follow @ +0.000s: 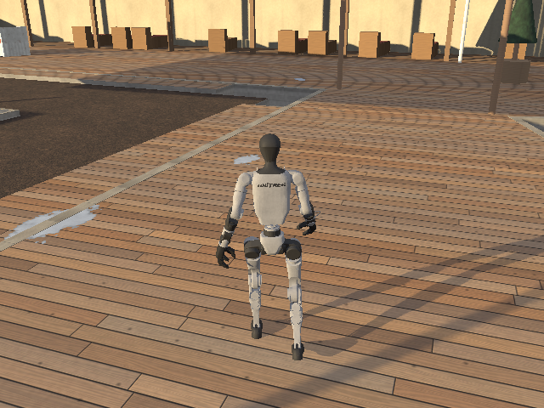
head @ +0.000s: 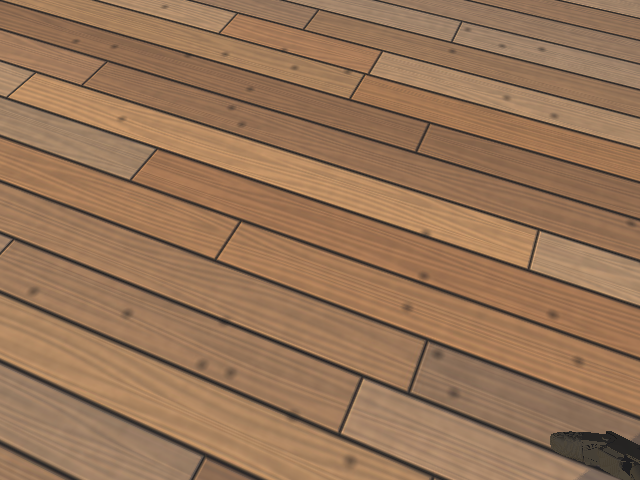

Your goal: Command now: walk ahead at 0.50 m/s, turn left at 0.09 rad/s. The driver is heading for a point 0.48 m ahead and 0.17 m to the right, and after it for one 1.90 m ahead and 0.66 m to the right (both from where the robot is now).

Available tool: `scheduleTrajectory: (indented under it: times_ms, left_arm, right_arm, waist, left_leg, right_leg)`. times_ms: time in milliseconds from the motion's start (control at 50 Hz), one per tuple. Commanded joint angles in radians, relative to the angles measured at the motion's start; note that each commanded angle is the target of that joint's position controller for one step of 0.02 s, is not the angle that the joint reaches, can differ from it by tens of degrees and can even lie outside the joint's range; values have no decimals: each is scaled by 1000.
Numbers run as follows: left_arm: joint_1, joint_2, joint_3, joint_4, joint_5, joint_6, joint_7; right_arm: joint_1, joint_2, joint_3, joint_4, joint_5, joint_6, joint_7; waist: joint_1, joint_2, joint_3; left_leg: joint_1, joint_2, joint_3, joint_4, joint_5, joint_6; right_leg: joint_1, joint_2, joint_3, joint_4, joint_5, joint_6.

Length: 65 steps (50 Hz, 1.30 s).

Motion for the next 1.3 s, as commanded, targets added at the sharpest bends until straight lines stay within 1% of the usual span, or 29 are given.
scheduleTrajectory:
  times_ms: [20, 40, 80, 140, 220, 360, 440, 480, 500, 520, 540, 560, 580, 600, 620, 700, 800, 900, 940, 960, 980, 1000, 1020, 1040, 1060, 1080, 1140, 1180, 1300]
  left_arm:
    - [-71, 140, 17, -122, -26, -52, -11]
    - [-110, 128, 14, -126, -17, -54, -7]
    - [-90, 112, 19, -110, -4, -35, -7]
    - [-76, 63, 12, -100, -8, 4, -2]
    - [-165, 53, 14, -126, -3, 10, -3]
    - [-363, 17, -6, -209, 1, 1, -42]
    - [-364, 47, 7, -256, 0, 3, -65]
    - [-183, 108, 44, -225, -2, 8, -61]
    - [-17, 174, 78, -187, -4, 13, -46]
    - [66, 290, 107, -177, -5, 19, -25]
    - [65, 276, 94, -201, -7, 9, -29]
    - [56, 202, 74, -199, 2, 3, -28]
    - [4, 167, 65, -202, -1, -2, -25]
    - [-65, 138, 55, -216, -3, -2, -23]
    - [-116, 106, 45, -234, 4, -1, -19]
    - [-137, 129, 50, -253, 10, -5, -1]
    - [-66, 153, 59, -231, -3, 9, 20]
    - [-14, 146, 60, -213, -8, 23, 27]
    - [-39, 134, 59, -222, -4, 28, 27]
    - [-42, 96, 45, -230, 1, 26, 24]
    - [-25, 34, 22, -247, 18, 23, 21]
    - [121, -11, 7, -278, -16, 12, 19]
    - [93, 103, 26, -250, -26, 13, 23]
    - [-21, 150, 40, -262, -16, 17, 24]
    - [-71, 132, 38, -271, -4, 21, 26]
    - [-102, 115, 38, -282, 7, 18, 22]
    - [-82, 59, 30, -279, -5, 21, 9]
    - [-127, 37, 20, -296, 5, 21, 7]
    - [-301, 8, -4, -328, 5, -3, -17]
  right_arm:
    - [321, -189, -62, 25, 2, -5, -9]
    - [262, -164, -54, 23, 1, -8, -7]
    - [180, -110, -40, 20, -14, -18, -4]
    - [169, -117, -48, 51, -14, -46, -6]
    - [199, -134, -55, 93, -24, -54, -23]
    - [275, -169, -65, 159, -6, -32, -39]
    - [266, -204, -76, 170, 6, 2, -52]
    - [243, -224, -80, 161, 7, 22, -66]
    - [241, -215, -73, 151, 6, 21, -73]
    - [327, -100, -36, 107, -30, -1, -62]
    - [312, -78, -15, 88, -18, -44, -44]
    - [189, -157, -37, 66, 25, -73, -28]
    - [138, -155, -32, 47, 34, -87, -25]
    - [130, -149, -34, 54, 11, -89, -33]
    - [136, -161, -44, 58, -8, -81, -38]
    - [154, -118, -39, 48, -22, -39, -40]
    - [-37, -76, -18, 2, -13, -45, -30]
    - [-78, -135, -38, -17, 5, -65, -10]
    - [13, -154, -53, 5, 5, -74, -11]
    - [109, -182, -67, 24, -7, -79, -18]
    - [255, -236, -81, 35, -21, -80, -27]
    - [327, -313, -100, 75, -26, -64, -20]
    - [300, -214, -81, 57, -4, -61, -16]
    - [265, -158, -65, 53, -3, -56, -19]
    - [220, -141, -54, 54, -15, -51, -18]
    - [196, -119, -46, 65, -19, -48, -16]
    - [189, -96, -39, 92, -14, -57, -15]
    - [202, -129, -47, 113, -5, -61, -15]
    - [252, -186, -56, 162, 13, -39, -21]
  waist:
    - [-174, 152, -233]
    - [-145, 85, -160]
    - [-79, 82, -99]
    - [-50, 73, -60]
    - [-71, 48, -13]
    - [-151, 27, 52]
    - [-117, 72, 13]
    - [-10, 94, -104]
    - [73, 54, -192]
    - [26, -187, -304]
    - [18, -207, -452]
    - [67, -115, -358]
    - [42, -70, -235]
    - [-7, -4, -153]
    - [-44, -12, -109]
    - [-91, -44, -72]
    - [-14, -82, -46]
    - [-13, -111, -47]
    - [-70, -132, -65]
    - [-118, -116, -131]
    - [-169, 9, -271]
    - [-100, 363, -370]
    - [-130, 233, -294]
    - [-159, 136, -172]
    - [-141, 66, -106]
    - [-126, 65, -53]
    - [-85, 116, -38]
    - [-84, 94, -24]
    - [-138, 69, -7]
  left_leg:
    - [727, 340, -585, -274, -152, 228]
    - [598, 295, -473, -291, -55, 206]
    - [418, 244, -333, -357, 66, 183]
    - [322, 240, -212, -439, 127, 187]
    - [348, 224, -71, -471, 176, 153]
    - [497, 248, 76, -453, 228, 104]
    - [615, 276, 122, -288, 634, 67]
    - [586, 248, 160, -19, 904, 30]
    - [425, 208, 174, 223, 777, -9]
    - [3, 78, 159, 602, 60, -74]
    - [-234, -75, -64, 810, -469, -91]
    - [-340, -5, -149, 832, -400, -65]
    - [-351, 38, -132, 758, -310, -46]
    - [-298, 78, -122, 663, -252, -49]
    - [-223, 102, -120, 593, -215, -59]
    - [-124, 100, -87, 430, -127, -115]
    - [-32, 25, -69, 47, 193, -137]
    - [20, 3, -120, -89, 139, -100]
    - [138, -1, -101, -132, 84, -60]
    - [302, 34, -117, -142, 73, -25]
    - [554, 208, -288, -133, 4, 35]
    - [833, 420, -773, -236, -228, 205]
    - [783, 416, -834, -293, -474, 183]
    - [662, 363, -673, -306, -440, 139]
    - [543, 316, -546, -317, -300, 119]
    - [456, 277, -460, -336, -188, 123]
    - [367, 220, -306, -390, -28, 132]
    - [364, 233, -262, -418, 57, 158]
    - [367, 200, -109, -433, 165, 135]
  right_leg:
    - [-670, -15, 106, 493, -4, -40]
    - [-643, -56, 88, 447, 86, -40]
    - [-537, -104, 103, 368, 188, -28]
    - [-507, -104, 118, 311, 262, -3]
    - [-581, -75, 157, 133, 474, 11]
    - [-586, -43, 55, -156, 587, -27]
    - [-522, 19, -34, -193, 386, -86]
    - [-268, 102, -85, -214, 336, -137]
    - [14, 98, -18, -262, 391, -182]
    - [409, -164, 429, -259, 394, -333]
    - [579, -303, 890, -444, 257, -468]
    - [530, -268, 760, -484, 243, -399]
    - [388, -226, 617, -488, 293, -357]
    - [226, -184, 512, -498, 382, -325]
    - [102, -151, 442, -521, 474, -311]
    - [-102, -96, 332, -577, 622, -315]
    - [-163, -24, 268, -553, 489, -238]
    - [-41, -86, 418, -441, 382, -207]
    - [-35, -75, 446, -359, 407, -180]
    - [-71, -25, 412, -237, 434, -148]
    - [-189, 46, 318, 46, 277, -109]
    - [-544, 165, 201, 363, -114, -48]
    - [-662, 77, 228, 484, -66, -36]
    - [-677, 50, 208, 503, 30, -33]
    - [-639, 21, 180, 482, 98, -28]
    - [-619, 0, 183, 433, 141, -27]
    - [-538, -26, 153, 325, 175, -26]
    - [-563, -36, 136, 224, 212, -16]
    - [-472, -30, 52, -125, 473, -5]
